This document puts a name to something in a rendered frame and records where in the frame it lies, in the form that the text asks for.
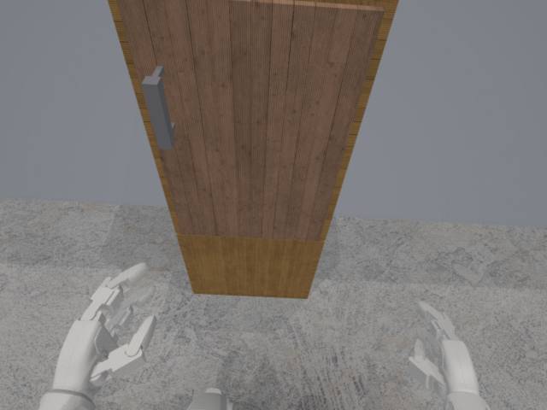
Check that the handle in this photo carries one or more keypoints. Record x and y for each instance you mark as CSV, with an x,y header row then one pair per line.
x,y
158,109

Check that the left robot forearm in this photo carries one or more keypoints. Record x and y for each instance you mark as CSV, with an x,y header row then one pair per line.
x,y
65,400

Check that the right robot forearm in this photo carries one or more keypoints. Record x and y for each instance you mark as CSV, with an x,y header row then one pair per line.
x,y
465,401

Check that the robot right hand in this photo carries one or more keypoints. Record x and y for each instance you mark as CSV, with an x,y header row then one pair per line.
x,y
449,368

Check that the robot left thigh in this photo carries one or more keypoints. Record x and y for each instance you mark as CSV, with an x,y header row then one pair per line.
x,y
210,401

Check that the robot left hand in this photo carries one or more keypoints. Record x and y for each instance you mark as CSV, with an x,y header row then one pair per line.
x,y
79,367

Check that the cupboard door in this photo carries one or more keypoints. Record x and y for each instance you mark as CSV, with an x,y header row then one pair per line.
x,y
263,94

